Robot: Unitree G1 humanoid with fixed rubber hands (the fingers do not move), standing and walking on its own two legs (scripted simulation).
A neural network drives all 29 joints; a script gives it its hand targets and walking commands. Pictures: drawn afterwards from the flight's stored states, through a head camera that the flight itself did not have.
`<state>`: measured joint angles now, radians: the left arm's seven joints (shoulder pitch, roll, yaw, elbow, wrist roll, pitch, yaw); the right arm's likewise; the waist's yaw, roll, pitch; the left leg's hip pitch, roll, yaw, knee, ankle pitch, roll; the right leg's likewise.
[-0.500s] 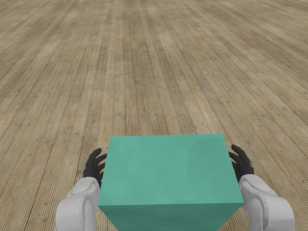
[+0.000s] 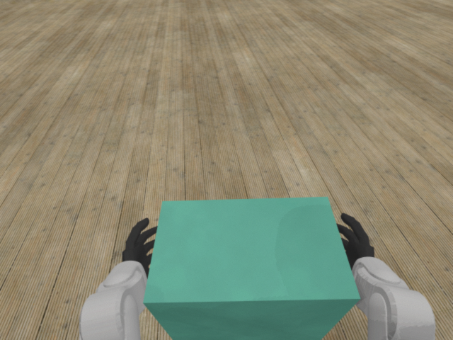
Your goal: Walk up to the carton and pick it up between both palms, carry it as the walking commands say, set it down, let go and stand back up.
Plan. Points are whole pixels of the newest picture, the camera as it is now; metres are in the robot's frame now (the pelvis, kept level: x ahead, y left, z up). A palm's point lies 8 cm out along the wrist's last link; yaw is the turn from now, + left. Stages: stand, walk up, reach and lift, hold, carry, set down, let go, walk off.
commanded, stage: carry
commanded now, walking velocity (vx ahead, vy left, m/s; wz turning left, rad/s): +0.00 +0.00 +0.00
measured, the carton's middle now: (245, 283) +0.23 +0.00 +0.01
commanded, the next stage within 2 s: none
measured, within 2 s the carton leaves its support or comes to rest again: neither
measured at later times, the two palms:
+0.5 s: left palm (137, 268) +0.23 +0.17 +0.08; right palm (360, 264) +0.23 -0.17 +0.08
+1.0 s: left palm (145, 271) +0.22 +0.15 +0.09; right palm (374, 270) +0.21 -0.19 +0.09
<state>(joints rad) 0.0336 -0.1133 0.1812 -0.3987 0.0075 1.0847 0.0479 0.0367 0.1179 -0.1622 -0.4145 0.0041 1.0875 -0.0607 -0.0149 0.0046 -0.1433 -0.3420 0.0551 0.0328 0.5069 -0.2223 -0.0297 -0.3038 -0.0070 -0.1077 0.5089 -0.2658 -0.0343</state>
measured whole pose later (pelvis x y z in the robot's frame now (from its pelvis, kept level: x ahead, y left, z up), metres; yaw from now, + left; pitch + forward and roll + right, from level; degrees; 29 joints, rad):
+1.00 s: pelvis -0.01 -0.01 +0.00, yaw -1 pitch +3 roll +0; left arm 0.06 -0.12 0.17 -0.46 0.00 1.14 0.06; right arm 0.05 0.11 -0.16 -0.47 0.02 1.14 -0.07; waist -0.02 0.01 -0.16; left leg -0.34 0.08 0.04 0.50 -0.21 -0.05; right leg -0.31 0.02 -0.11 0.50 -0.25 -0.05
